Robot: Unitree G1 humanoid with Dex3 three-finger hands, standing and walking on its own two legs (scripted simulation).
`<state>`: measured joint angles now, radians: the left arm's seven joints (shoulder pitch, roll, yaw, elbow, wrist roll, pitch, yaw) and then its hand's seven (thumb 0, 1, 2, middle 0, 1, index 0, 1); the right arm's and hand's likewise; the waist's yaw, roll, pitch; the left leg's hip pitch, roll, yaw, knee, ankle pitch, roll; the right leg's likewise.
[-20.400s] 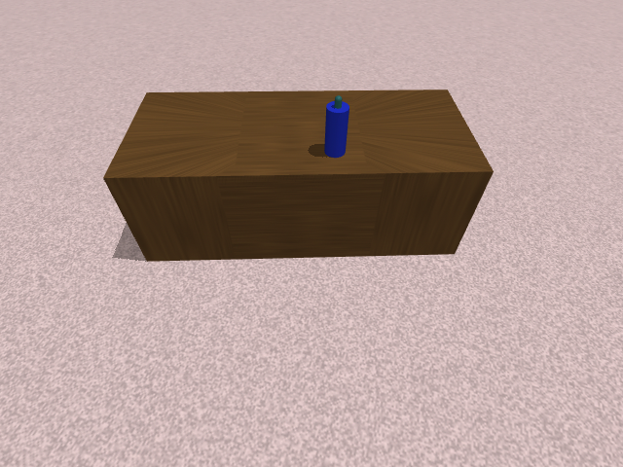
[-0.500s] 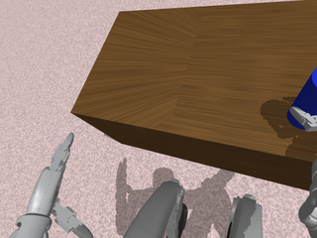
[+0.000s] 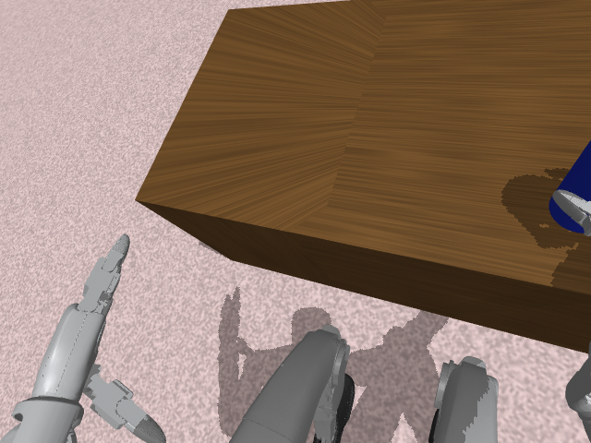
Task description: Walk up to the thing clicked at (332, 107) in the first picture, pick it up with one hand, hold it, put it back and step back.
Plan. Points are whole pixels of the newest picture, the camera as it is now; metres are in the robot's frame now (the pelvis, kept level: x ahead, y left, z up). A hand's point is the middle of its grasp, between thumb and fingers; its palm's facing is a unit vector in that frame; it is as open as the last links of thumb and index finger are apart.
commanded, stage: open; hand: right
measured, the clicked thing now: out of the picture +0.50 -0.24 -0.02
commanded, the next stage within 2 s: withdraw in 0.40 s
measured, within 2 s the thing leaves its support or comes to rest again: neither
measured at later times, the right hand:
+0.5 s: hand out of the picture +0.50 -0.25 -0.05, palm faces +0.26 +0.96 +0.02, open 14.3 cm
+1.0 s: hand out of the picture +0.51 -0.31 +0.07, palm faces +0.31 +0.95 -0.03, open 17.3 cm
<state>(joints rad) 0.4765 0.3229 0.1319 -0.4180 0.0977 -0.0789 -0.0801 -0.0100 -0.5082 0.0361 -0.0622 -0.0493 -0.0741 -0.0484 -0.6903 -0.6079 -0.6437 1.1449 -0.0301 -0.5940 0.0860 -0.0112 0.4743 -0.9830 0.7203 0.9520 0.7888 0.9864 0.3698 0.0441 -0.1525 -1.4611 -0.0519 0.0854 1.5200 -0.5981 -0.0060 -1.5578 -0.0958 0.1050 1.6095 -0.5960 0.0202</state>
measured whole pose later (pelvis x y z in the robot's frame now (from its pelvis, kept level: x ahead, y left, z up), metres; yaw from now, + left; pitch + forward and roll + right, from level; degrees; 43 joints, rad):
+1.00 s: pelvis +0.01 -0.01 +0.04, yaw -1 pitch +27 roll +7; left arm 0.47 0.30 0.08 -0.21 0.06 -0.02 -0.03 -0.01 -0.54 0.05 -0.06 -0.05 -0.07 -0.06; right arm -0.74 -0.70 -0.62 1.09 0.02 -0.41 0.17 -0.02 0.53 -0.07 0.08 0.08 0.08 0.08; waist 0.29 0.00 -0.17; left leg -1.27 -0.05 0.07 1.34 -0.56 -0.01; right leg -1.37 -0.09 0.09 1.44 -0.56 0.01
